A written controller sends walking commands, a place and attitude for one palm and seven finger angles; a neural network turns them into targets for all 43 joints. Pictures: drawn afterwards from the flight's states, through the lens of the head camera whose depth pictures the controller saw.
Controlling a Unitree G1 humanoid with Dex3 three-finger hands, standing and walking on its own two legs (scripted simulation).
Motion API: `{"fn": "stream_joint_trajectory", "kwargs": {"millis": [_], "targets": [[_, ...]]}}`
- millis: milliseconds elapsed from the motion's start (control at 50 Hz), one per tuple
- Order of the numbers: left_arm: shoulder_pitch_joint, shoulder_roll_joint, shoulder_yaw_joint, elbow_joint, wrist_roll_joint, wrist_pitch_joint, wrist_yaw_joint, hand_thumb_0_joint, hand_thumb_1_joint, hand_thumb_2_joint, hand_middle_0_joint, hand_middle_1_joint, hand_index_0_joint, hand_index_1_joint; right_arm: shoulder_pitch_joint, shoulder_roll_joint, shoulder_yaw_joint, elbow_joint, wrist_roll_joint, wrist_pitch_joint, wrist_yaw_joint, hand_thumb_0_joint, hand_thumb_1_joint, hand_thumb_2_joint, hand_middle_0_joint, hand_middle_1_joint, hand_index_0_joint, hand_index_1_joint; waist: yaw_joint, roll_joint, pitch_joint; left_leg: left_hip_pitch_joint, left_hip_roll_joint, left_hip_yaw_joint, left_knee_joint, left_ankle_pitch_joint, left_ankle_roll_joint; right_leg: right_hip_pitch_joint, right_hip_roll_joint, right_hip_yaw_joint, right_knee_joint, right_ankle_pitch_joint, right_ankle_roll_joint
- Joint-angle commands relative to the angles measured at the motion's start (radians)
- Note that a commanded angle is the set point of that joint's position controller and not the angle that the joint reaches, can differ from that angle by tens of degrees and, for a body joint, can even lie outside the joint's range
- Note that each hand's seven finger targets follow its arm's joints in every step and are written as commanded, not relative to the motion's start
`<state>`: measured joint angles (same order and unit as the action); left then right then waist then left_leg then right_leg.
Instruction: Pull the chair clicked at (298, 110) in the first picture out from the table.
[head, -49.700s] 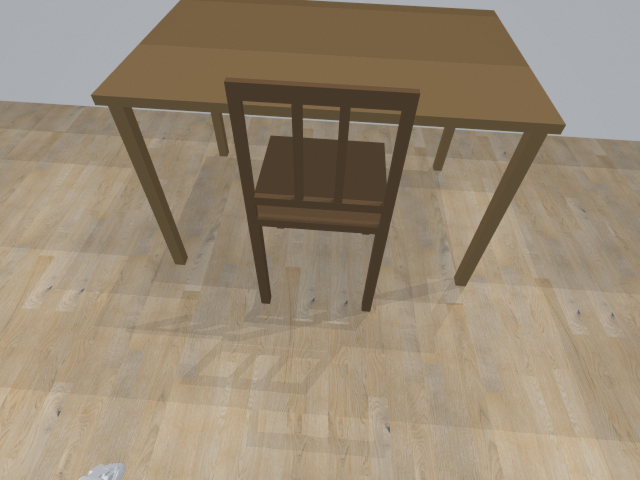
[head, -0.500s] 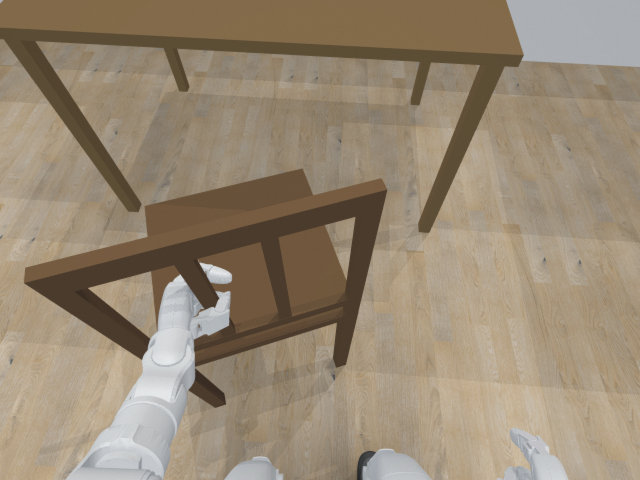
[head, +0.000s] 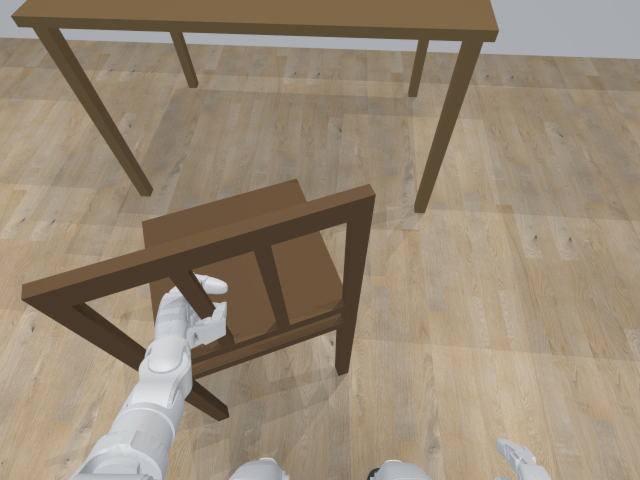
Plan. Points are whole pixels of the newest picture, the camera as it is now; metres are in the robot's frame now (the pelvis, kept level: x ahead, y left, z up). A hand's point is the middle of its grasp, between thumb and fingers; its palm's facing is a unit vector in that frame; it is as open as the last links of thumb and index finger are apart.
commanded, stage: stop walking, hand still on the chair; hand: left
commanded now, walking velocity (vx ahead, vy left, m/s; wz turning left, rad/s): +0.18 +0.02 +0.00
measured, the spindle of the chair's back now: (207, 312) +0.35 +0.18 -0.09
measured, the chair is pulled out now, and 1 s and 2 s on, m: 0.59 0.68 0.68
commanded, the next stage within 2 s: open the thumb and straighten the fingers in 0.80 s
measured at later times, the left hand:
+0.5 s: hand (211, 382) +0.24 +0.15 -0.07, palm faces +0.07 -0.98 -0.19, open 5.4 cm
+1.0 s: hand (209, 380) +0.25 +0.15 -0.07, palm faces +0.10 -0.98 -0.15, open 5.7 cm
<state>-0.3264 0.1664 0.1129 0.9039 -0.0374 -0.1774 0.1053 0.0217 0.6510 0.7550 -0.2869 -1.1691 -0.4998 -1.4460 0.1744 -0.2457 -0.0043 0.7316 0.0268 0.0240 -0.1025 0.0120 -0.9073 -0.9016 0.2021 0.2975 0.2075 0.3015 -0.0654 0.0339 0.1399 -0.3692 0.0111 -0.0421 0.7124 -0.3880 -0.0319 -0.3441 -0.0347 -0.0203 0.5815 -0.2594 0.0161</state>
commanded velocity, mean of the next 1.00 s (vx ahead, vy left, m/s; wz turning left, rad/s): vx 0.05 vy -0.01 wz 0.00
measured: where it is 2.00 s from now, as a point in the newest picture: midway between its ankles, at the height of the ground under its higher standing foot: outside the picture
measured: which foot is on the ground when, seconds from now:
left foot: up 0.00-0.02, down 0.04-1.00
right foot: down 0.00-1.00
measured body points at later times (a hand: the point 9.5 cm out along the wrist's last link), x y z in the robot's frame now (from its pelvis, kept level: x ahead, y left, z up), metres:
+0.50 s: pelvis -0.01 +0.00 +0.01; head +0.00 +0.00 +0.46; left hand +0.24 +0.20 -0.05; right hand +0.09 -0.24 -0.11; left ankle -0.01 +0.13 -0.73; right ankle +0.03 -0.13 -0.73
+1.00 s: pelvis +0.00 +0.00 +0.00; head +0.02 +0.00 +0.45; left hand +0.24 +0.21 -0.05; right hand +0.14 -0.25 -0.10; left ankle -0.01 +0.13 -0.73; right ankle +0.03 -0.13 -0.73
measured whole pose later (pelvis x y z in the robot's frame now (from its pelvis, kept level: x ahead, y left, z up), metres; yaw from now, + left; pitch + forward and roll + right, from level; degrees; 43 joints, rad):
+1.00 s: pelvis +0.00 +0.00 +0.00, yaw +0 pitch +2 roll +0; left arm 0.05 0.16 0.02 0.59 -0.07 -0.12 0.09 0.03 0.61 0.76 -0.27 -1.24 -0.50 -1.45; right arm 0.19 -0.22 0.01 0.67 0.05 -0.02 -0.07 0.01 -0.91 -0.90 0.20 0.30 0.20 0.30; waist -0.04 -0.01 0.01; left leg -0.28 0.03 -0.02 0.53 -0.29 -0.03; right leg -0.34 -0.03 -0.02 0.53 -0.23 0.01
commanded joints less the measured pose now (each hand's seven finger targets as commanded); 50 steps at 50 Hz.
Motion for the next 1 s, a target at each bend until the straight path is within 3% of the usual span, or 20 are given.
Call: {"fn": "stream_joint_trajectory", "kwargs": {"millis": [0, 20, 40, 60, 80, 140, 220, 300, 380, 460, 500, 540, 840, 860, 880, 900, 920, 940, 960, 980], "targets": [[-0.217, 0.201, 0.004, -0.324, 0.008, -0.027, 0.015, 0.0, 0.9, 0.9, -0.5, -1.45, -0.5, -1.45, -0.005, -0.124, -0.046, -0.143, 0.001, -0.058, -0.025, 0.0, -0.9, -0.9, 0.2, 0.3, 0.2, 0.3, 0.05, -0.08, -0.369, 0.197, 0.098, -0.031, -0.302, 0.282, 0.045, 0.225, -0.159, 0.112, -0.054, 0.262, -0.05], [-0.196, 0.164, -0.019, -0.328, 0.008, -0.021, 0.008, 0.0, 0.9, 0.9, -0.5, -1.45, -0.5, -1.45, 0.003, -0.132, -0.05, -0.152, 0.0, -0.056, -0.022, 0.0, -0.9, -0.9, 0.2, 0.3, 0.2, 0.3, 0.061, -0.017, -0.358, 0.204, 0.146, -0.076, -0.317, 0.354, 0.068, 0.214, -0.095, 0.091, -0.045, 0.17, -0.024], [-0.168, 0.111, -0.063, -0.295, 0.012, -0.018, 0.0, 0.0, 0.9, 0.9, -0.5, -1.45, -0.5, -1.45, -0.008, -0.114, -0.035, -0.157, -0.001, -0.052, -0.016, 0.0, -0.9, -0.9, 0.2, 0.3, 0.2, 0.3, 0.057, 0.115, -0.359, 0.185, 0.178, -0.142, -0.321, 0.353, 0.101, 0.186, -0.054, 0.03, -0.01, 0.054, -0.004], [-0.185, 0.107, -0.074, -0.304, 0.018, -0.014, -0.002, 0.0, 0.9, 0.9, -0.5, -1.45, -0.5, -1.45, -0.015, -0.107, -0.027, -0.159, -0.003, -0.05, -0.01, 0.0, -0.9, -0.9, 0.2, 0.3, 0.2, 0.3, 0.056, 0.176, -0.337, 0.139, 0.199, -0.182, -0.347, 0.313, 0.124, 0.189, -0.03, 0.007, 0.011, -0.039, -0.001], [-0.195, 0.133, -0.058, -0.325, 0.024, -0.014, -0.002, 0.0, 0.9, 0.9, -0.5, -1.45, -0.5, -1.45, -0.008, -0.107, -0.03, -0.153, -0.004, -0.048, -0.01, 0.0, -0.9, -0.9, 0.2, 0.3, 0.2, 0.3, 0.062, 0.179, -0.327, 0.111, 0.198, -0.183, -0.363, 0.241, 0.136, 0.214, -0.02, 0.002, -0.008, -0.093, 0.001], [-0.19, 0.109, -0.082, -0.303, 0.025, -0.018, -0.006, 0.0, 0.9, 0.9, -0.5, -1.45, -0.5, -1.45, 0.013, -0.109, -0.034, -0.146, 0.001, -0.055, -0.002, 0.0, -0.9, -0.9, 0.2, 0.3, 0.2, 0.3, 0.054, 0.076, -0.336, 0.151, 0.127, -0.086, -0.315, 0.137, 0.092, 0.217, -0.024, 0.035, -0.135, -0.037, -0.012], [-0.141, 0.134, -0.076, -0.257, 0.031, -0.018, 0.001, 0.0, 0.9, 0.9, -0.5, -1.45, -0.5, -1.45, 0.025, -0.106, -0.033, -0.136, 0.0, -0.056, -0.007, 0.0, -0.9, -0.9, 0.2, 0.3, 0.2, 0.3, 0.046, 0.025, -0.24, 0.101, 0.059, -0.025, -0.323, -0.166, 0.066, 0.104, -0.051, 0.11, -0.233, -0.294, -0.034], [-0.062, 0.148, -0.053, -0.282, 0.033, -0.024, 0.005, 0.0, 0.9, 0.9, -0.5, -1.45, -0.5, -1.45, 0.022, -0.097, -0.029, -0.128, -0.008, -0.064, -0.013, 0.0, -0.9, -0.9, 0.2, 0.3, 0.2, 0.3, 0.048, -0.027, -0.229, 0.137, 0.053, -0.023, -0.303, -0.022, 0.068, 0.109, -0.065, 0.126, -0.254, -0.199, -0.039], [0.006, 0.14, -0.06, -0.273, 0.035, -0.02, 0.003, 0.0, 0.9, 0.9, -0.5, -1.45, -0.5, -1.45, 0.015, -0.093, -0.028, -0.124, -0.006, -0.07, -0.017, 0.0, -0.9, -0.9, 0.2, 0.3, 0.2, 0.3, 0.049, -0.057, -0.174, 0.141, 0.058, -0.022, -0.309, -0.001, 0.063, 0.061, -0.07, 0.13, -0.285, -0.196, -0.032], [0.057, 0.119, -0.064, -0.305, 0.04, -0.031, 0.005, 0.0, 0.9, 0.9, -0.5, -1.45, -0.5, -1.45, 0.003, -0.095, -0.03, -0.125, -0.008, -0.08, -0.013, 0.0, -0.9, -0.9, 0.2, 0.3, 0.2, 0.3, 0.054, -0.041, -0.24, 0.194, 0.089, -0.028, -0.311, 0.216, 0.057, 0.141, -0.062, 0.105, -0.205, 0.072, -0.038], [0.093, 0.123, -0.063, -0.334, 0.041, -0.032, 0.007, 0.0, 0.9, 0.9, -0.5, -1.45, -0.5, -1.45, -0.002, -0.098, -0.032, -0.127, -0.006, -0.084, -0.013, 0.0, -0.9, -0.9, 0.2, 0.3, 0.2, 0.3, 0.055, 0.014, -0.268, 0.212, 0.103, -0.032, -0.32, 0.31, 0.056, 0.174, -0.053, 0.083, -0.165, 0.18, -0.034], [0.113, 0.112, -0.073, -0.358, 0.041, -0.034, 0.006, 0.0, 0.9, 0.9, -0.5, -1.45, -0.5, -1.45, -0.012, -0.095, -0.032, -0.134, -0.008, -0.086, -0.012, 0.0, -0.9, -0.9, 0.2, 0.3, 0.2, 0.3, 0.055, -0.002, -0.293, 0.23, 0.11, -0.03, -0.309, 0.377, 0.053, 0.199, -0.056, 0.078, -0.151, 0.253, -0.035], [0.169, 0.102, -0.085, -0.411, 0.031, -0.005, 0.011, 0.0, 0.9, 0.9, -0.5, -1.45, -0.5, -1.45, -0.032, -0.089, -0.03, -0.165, -0.006, -0.062, -0.012, 0.0, -0.9, -0.9, 0.2, 0.3, 0.2, 0.3, 0.053, -0.009, -0.266, 0.217, 0.094, -0.012, -0.319, 0.295, 0.04, 0.2, -0.063, 0.086, -0.189, 0.225, -0.039], [0.166, 0.113, -0.076, -0.407, 0.031, -0.004, 0.012, 0.0, 0.9, 0.9, -0.5, -1.45, -0.5, -1.45, -0.035, -0.091, -0.03, -0.165, -0.007, -0.061, -0.013, 0.0, -0.9, -0.9, 0.2, 0.3, 0.2, 0.3, 0.054, -0.014, -0.261, 0.215, 0.093, -0.013, -0.318, 0.286, 0.04, 0.197, -0.065, 0.09, -0.195, 0.219, -0.04], [0.162, 0.173, -0.034, -0.492, 0.029, -0.009, 0.018, 0.0, 0.9, 0.9, -0.5, -1.45, -0.5, -1.45, -0.028, -0.092, -0.033, -0.169, -0.003, -0.061, -0.015, 0.0, -0.9, -0.9, 0.2, 0.3, 0.2, 0.3, 0.053, -0.002, -0.251, 0.206, 0.092, -0.013, -0.325, 0.274, 0.041, 0.203, -0.064, 0.086, -0.204, 0.211, -0.037], [0.249, 0.024, -0.117, -0.406, -0.06, 0.024, -0.01, 0.0, 0.779, 0.842, -0.5, -1.45, -0.5, -1.45, -0.031, -0.127, -0.032, -0.177, 0.045, -0.079, 0.017, 0.0, -0.9, -0.9, 0.2, 0.3, 0.2, 0.3, -0.008, -0.109, -0.239, 0.073, 0.047, 0.037, -0.288, 0.181, 0.035, 0.128, -0.038, -0.029, -0.131, 0.126, -0.02], [0.211, 0.108, -0.04, -0.472, -0.064, 0.008, -0.024, 0.0, 0.658, 0.783, -0.5, -1.45, -0.5, -1.45, -0.043, -0.138, -0.039, -0.186, 0.043, -0.09, 0.028, 0.0, -0.9, -0.9, 0.2, 0.3, 0.2, 0.3, 0.02, -0.138, -0.264, 0.028, 0.043, 0.042, -0.255, 0.153, 0.041, 0.099, -0.033, -0.021, -0.101, 0.105, -0.02], [0.214, 0.153, -0.006, -0.536, -0.06, -0.009, -0.03, 0.0, 0.538, 0.725, -0.5, -1.45, -0.5, -1.45, -0.052, -0.132, -0.045, -0.202, 0.036, -0.104, 0.035, 0.0, -0.9, -0.9, 0.2, 0.3, 0.2, 0.3, 0.025, -0.061, -0.293, 0.005, 0.029, 0.048, -0.231, 0.129, 0.042, 0.084, -0.033, -0.016, -0.081, 0.072, -0.021], [0.251, 0.122, -0.038, -0.58, -0.053, -0.014, -0.043, 0.0, 0.417, 0.667, -0.5, -1.45, -0.5, -1.45, -0.058, -0.122, -0.042, -0.222, 0.031, -0.12, 0.041, 0.0, -0.9, -0.9, 0.2, 0.3, 0.2, 0.3, 0.031, -0.003, -0.308, -0.008, 0.019, 0.056, -0.21, 0.114, 0.041, 0.061, -0.031, -0.019, -0.062, 0.049, -0.023], [0.263, 0.141, -0.04, -0.604, -0.048, -0.007, -0.045, 0.0, 0.296, 0.608, -0.5, -1.45, -0.5, -1.45, -0.047, -0.123, -0.044, -0.222, 0.033, -0.13, 0.046, 0.0, -0.9, -0.9, 0.2, 0.3, 0.2, 0.3, 0.024, 0.012, -0.307, -0.021, 0.02, 0.052, -0.191, 0.103, 0.04, 0.048, -0.029, -0.018, -0.048, 0.04, -0.027]]}}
